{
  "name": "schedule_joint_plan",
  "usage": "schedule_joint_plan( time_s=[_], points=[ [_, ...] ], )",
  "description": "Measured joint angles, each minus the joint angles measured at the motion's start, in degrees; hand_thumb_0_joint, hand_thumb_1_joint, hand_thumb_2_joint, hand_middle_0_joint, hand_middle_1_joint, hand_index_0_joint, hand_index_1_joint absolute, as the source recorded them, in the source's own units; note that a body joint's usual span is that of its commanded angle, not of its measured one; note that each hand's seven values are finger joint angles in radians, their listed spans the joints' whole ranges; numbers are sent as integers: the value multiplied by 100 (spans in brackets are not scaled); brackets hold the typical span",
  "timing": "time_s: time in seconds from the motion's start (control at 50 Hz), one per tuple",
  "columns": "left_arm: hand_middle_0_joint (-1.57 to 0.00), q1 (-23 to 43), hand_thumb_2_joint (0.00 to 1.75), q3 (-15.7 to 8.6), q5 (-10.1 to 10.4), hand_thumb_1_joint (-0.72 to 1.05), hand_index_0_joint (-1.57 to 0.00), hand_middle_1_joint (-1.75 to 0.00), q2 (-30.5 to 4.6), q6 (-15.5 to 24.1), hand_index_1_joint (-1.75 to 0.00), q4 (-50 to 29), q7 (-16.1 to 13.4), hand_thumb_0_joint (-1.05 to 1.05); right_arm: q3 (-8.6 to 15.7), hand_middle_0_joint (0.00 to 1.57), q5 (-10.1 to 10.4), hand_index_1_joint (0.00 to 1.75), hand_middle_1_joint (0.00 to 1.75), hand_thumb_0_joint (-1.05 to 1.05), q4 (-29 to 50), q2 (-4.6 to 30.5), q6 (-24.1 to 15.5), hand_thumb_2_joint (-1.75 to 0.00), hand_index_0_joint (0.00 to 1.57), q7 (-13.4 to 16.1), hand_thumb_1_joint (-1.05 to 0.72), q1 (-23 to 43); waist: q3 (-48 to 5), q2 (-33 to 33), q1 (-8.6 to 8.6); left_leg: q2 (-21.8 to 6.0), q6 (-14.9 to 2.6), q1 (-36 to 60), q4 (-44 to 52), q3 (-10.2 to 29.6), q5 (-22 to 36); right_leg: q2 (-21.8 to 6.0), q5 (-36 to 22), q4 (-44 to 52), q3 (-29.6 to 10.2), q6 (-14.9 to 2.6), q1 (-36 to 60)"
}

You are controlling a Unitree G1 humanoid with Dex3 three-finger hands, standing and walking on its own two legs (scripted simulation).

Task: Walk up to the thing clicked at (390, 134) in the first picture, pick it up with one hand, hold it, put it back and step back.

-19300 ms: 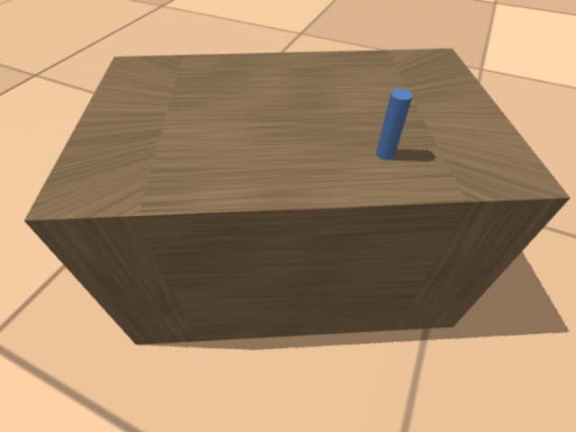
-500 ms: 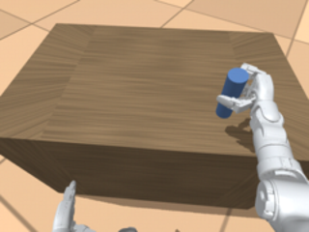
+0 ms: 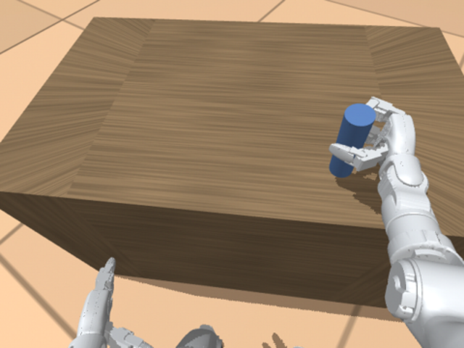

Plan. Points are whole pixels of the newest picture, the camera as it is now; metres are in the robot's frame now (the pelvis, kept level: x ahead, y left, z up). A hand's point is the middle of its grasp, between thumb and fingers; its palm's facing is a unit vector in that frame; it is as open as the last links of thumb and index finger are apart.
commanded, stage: lower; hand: right
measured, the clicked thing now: (348, 145) +0.46 -0.14 +0.07
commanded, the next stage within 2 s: loosen in 0.58 s
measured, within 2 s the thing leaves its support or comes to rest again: rests again in 1.78 s
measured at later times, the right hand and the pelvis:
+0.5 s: hand (351, 142) +0.48 -0.15 +0.05, palm faces +0.04 +1.00 +0.01, open 8.5 cm; pelvis -0.01 +0.00 -0.02, yaw +0 degrees
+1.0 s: hand (354, 140) +0.49 -0.16 +0.05, palm faces +0.06 +1.00 +0.00, open 8.3 cm; pelvis -0.01 +0.00 -0.04, yaw +0 degrees
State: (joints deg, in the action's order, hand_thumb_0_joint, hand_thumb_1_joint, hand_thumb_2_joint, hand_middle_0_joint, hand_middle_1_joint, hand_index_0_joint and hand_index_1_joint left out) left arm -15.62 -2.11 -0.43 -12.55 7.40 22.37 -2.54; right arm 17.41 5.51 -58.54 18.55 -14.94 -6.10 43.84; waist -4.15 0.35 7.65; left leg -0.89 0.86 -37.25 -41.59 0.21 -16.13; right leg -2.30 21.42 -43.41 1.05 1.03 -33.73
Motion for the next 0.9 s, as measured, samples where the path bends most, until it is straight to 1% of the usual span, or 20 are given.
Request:
schedule_joint_plan(
  time_s=[0.08, 0.18, 0.22, 0.3, 0.34, 0.4, 0.46, 0.52, 0.58, 0.62, 0.66, 0.76, 0.9],
  points=[
    [-4, -28, 5, 31, -49, -54, -5, -4, 0, 5, -4, -191, 22, -1, 65, 93, -68, 143, 132, 0, -11, 29, -131, -100, 105, 21, 50, -19, -12, 12, 58, 19, -10, -222, -184, -2, -54, -21, 70, -205, -9, 10, -226],
    [-4, -105, 5, 83, -73, -54, -5, -4, 35, -29, -4, -417, 43, -1, 161, 93, -114, 143, 132, -1, -46, 109, -277, -101, 105, 61, 50, 49, -15, 21, 131, 23, -10, -470, -415, -17, -132, -28, 157, -454, -34, 8, -485],
    [-5, -149, 5, 70, -84, -54, -5, -4, 35, -12, -4, -487, 49, -1, 154, 93, -102, 143, 132, -1, -155, 150, -333, -101, 105, 73, 50, 127, -25, 19, 150, 23, -12, -558, -491, -26, -159, -28, 188, -541, -46, 9, -581],
    [-5, -215, 5, 65, -104, -54, -5, -4, 4, -57, -4, -685, 70, -1, 185, 93, -171, 144, 133, -1, -171, 210, -355, -101, 105, 82, 51, 165, -54, 22, 194, 29, -11, -715, -615, -14, -196, -35, 239, -678, -39, 10, -736],
    [-5, -248, 5, 33, -106, -54, -5, -4, -18, -42, -4, -738, 83, -1, 179, 93, -149, 144, 133, -1, -286, 226, -401, -102, 105, 62, 51, 230, -75, 15, 206, 26, -10, -786, -671, -23, -217, -33, 263, -746, -52, 8, -817],
    [-5, -270, 5, 26, -118, -54, -5, -4, -51, -79, -4, -847, 94, -1, 246, 93, -190, 145, 133, -1, -282, 222, -390, -102, 106, 53, 51, 228, -115, 6, 234, 33, -4, -889, -751, -21, -246, -40, 305, -843, -53, 2, -924],
    [-5, -291, 5, -3, -134, -54, -5, -4, -64, -59, -4, -892, 103, -1, 247, 93, -182, 145, 133, -1, -416, 235, -453, -102, 106, 45, 52, 296, -131, 5, 243, 33, -3, -992, -842, -26, -281, -41, 345, -944, -62, 0, -1033],
    [-5, -324, 5, 9, -156, -54, -5, -4, -68, -96, -4, -1043, 108, -1, 307, 94, -224, 145, 134, -1, -260, 235, -484, -102, 106, 52, 52, 257, -139, 11, 252, 39, -1, -1077, -921, -16, -312, -47, 383, -1024, -55, -1, -1112],
    [-5, -392, 5, 15, -156, -54, -5, -4, -49, -85, -4, -1122, 126, -1, 311, 94, -169, 145, 134, -1, -382, 247, -547, -102, 106, 44, 52, 339, -144, 12, 245, 31, -3, -1138, -988, -33, -347, -40, 412, -1092, -75, 0, -1181],
    [-5, -412, 5, 37, -175, -54, -5, -4, -39, -124, -4, -1186, 143, -1, 338, 95, -206, 146, 134, -1, -319, 259, -539, -103, 106, 54, 52, 329, -169, 12, 254, 32, -4, -1189, -1030, -34, -366, -41, 431, -1133, -78, 3, -1231],
    [-5, -447, 5, 20, -179, -54, -5, -4, -32, -127, -4, -1235, 158, -1, 312, 95, -209, 146, 135, -1, -371, 270, -551, -103, 106, 38, 53, 372, -186, 5, 249, 29, -3, -1221, -1076, -45, -392, -39, 456, -1183, -91, 1, -1269],
    [-5, -490, 4, -15, -186, -54, -5, -4, -43, -186, -4, -1321, 196, -1, 348, 97, -231, 146, 134, 0, -437, 259, -581, -102, 107, 32, 54, 445, -243, 2, 244, 20, -2, -1327, -1189, -60, -445, -31, 506, -1300, -113, 1, -1383],
    [-5, -524, 2, -23, -172, -51, -6, -4, -38, -250, -3, -1465, 233, -1, 351, 100, -281, 134, 123, 2, -454, 302, -557, -91, 108, 74, 47, 488, -250, 9, 270, 17, 0, -1387, -1280, -69, -470, -28, 534, -1400, -126, -2, -1450]
  ],
)
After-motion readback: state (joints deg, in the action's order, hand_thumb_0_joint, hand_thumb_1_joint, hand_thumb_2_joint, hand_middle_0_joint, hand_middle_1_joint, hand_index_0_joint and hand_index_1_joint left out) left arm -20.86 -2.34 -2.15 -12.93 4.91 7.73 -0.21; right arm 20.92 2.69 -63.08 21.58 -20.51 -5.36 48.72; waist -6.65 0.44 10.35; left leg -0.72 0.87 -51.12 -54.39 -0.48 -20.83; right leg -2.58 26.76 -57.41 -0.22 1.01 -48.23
